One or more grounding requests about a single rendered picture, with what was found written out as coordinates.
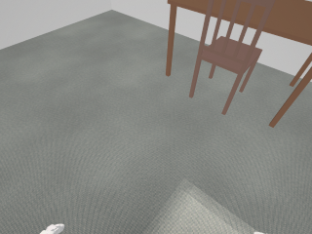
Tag robot left hand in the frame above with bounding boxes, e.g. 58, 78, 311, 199
40, 223, 64, 234

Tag chair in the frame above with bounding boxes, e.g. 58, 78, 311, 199
189, 0, 276, 115

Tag table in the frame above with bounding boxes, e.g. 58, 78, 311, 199
166, 0, 312, 128

